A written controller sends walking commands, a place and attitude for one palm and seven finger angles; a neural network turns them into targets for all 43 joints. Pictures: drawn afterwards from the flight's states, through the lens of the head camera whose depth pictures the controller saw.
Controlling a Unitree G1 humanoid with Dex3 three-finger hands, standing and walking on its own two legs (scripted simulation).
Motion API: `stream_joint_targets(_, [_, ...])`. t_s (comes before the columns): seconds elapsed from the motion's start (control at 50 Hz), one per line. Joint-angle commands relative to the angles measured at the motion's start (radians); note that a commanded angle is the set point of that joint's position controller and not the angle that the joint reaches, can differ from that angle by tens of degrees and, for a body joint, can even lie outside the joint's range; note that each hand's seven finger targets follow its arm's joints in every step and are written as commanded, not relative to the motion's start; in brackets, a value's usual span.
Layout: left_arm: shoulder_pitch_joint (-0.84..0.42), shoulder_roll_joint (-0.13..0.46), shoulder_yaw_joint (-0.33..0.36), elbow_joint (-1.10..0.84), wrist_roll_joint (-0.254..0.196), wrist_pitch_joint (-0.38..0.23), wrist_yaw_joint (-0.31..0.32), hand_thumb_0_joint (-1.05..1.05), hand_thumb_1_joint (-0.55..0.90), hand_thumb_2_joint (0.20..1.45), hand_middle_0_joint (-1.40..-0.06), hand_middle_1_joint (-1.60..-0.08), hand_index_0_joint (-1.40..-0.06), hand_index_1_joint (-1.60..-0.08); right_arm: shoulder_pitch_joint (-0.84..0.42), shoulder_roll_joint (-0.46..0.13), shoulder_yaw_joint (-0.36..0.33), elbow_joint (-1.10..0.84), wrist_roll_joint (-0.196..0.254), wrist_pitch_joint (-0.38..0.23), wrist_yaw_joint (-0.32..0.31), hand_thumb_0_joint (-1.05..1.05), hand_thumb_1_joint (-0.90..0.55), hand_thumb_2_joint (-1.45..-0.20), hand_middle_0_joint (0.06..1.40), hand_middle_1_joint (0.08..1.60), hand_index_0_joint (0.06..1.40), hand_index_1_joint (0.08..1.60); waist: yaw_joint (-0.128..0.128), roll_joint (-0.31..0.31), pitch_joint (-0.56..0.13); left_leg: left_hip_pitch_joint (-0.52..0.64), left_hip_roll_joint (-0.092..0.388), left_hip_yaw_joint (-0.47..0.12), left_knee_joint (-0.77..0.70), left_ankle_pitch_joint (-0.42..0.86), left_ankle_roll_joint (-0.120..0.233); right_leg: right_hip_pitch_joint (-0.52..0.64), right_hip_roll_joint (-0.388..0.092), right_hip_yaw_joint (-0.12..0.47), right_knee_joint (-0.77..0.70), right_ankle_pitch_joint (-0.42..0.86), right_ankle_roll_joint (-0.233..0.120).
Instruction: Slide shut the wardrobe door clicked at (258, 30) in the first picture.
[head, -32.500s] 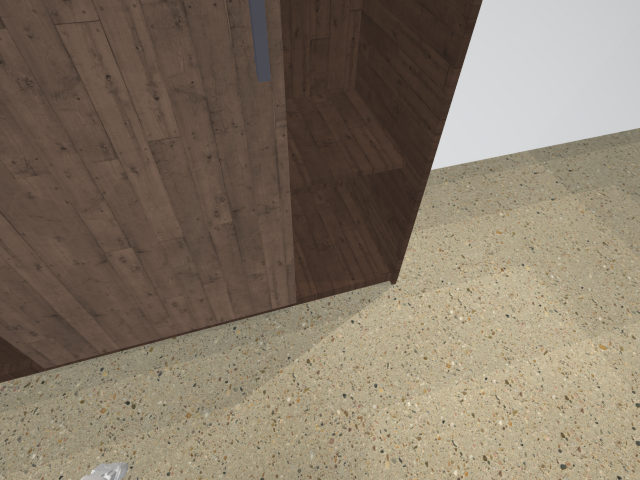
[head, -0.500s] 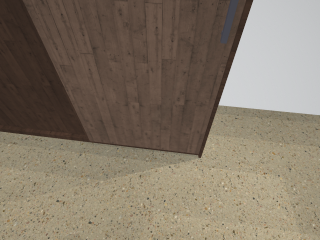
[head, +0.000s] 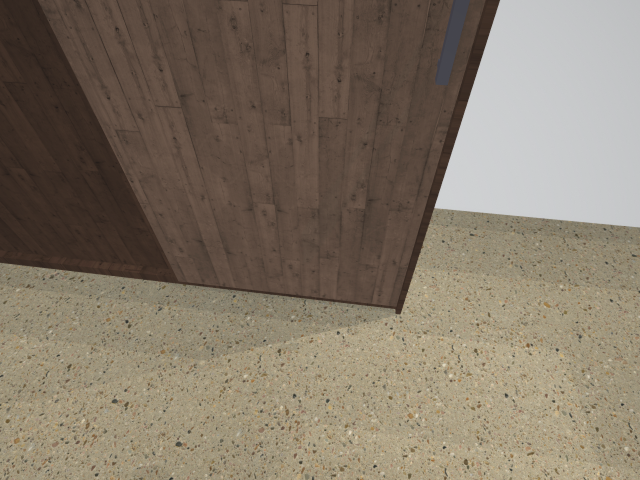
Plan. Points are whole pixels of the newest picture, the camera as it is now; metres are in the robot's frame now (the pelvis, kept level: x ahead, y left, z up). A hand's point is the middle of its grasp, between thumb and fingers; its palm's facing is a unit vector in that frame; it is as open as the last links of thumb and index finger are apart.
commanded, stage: look to check the result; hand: left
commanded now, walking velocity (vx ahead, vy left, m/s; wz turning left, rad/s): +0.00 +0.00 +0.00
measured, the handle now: (450, 34) +0.75 -0.18 +0.20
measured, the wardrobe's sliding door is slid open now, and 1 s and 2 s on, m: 0.00 0.00 0.00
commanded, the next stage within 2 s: stand and wait in 0.02 s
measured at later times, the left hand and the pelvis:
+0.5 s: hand out of the picture +0.05 +0.19 -0.17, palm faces +0.00 -0.97 -0.24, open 7.4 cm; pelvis +0.01 -0.01 +0.00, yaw +0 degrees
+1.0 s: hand out of the picture +0.08 +0.22 -0.16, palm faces +0.00 -0.95 -0.30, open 7.4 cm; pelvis +0.01 -0.01 +0.00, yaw +1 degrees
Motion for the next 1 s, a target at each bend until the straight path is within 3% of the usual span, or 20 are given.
stream_joint_targets(0.0, [0.043,0.125,0.021,-0.023,-0.004,-0.009,0.003,0.0,0.9,0.9,-0.2,-0.3,-0.2,-0.3,0.061,-0.107,-0.021,-0.022,0.003,-0.004,-0.008,0.0,-0.9,-0.9,0.2,0.3,0.2,0.3,-0.004,-0.017,0.007,0.017,0.071,-0.087,-0.084,0.051,0.025,-0.044,-0.073,0.075,-0.099,0.019,-0.033])
stream_joint_targets(0.78, [-0.103,0.275,0.04,-0.056,-0.005,-0.022,-0.012,0.0,0.9,0.9,-0.2,-0.3,-0.2,-0.3,-0.1,-0.27,-0.03,-0.049,0.004,-0.014,0.0,0.0,-0.9,-0.9,0.2,0.3,0.2,0.3,-0.005,-0.014,-0.075,0.088,0.098,-0.109,-0.108,0.177,0.017,0.041,-0.094,0.077,-0.118,0.182,-0.037])
stream_joint_targets(0.98, [-0.132,0.307,0.041,-0.063,-0.005,-0.022,-0.017,0.0,0.9,0.9,-0.2,-0.3,-0.2,-0.3,-0.135,-0.304,-0.03,-0.055,0.004,-0.015,0.004,0.0,-0.9,-0.9,0.2,0.3,0.2,0.3,-0.004,-0.013,-0.077,0.093,0.1,-0.115,-0.122,0.162,0.016,0.043,-0.098,0.08,-0.132,0.157,-0.036])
